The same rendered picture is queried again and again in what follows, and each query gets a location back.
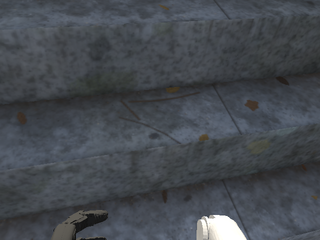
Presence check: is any robot left hand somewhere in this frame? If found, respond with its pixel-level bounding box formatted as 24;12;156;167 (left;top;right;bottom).
51;210;108;240

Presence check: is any right robot thigh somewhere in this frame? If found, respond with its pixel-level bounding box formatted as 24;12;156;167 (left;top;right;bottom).
196;215;247;240

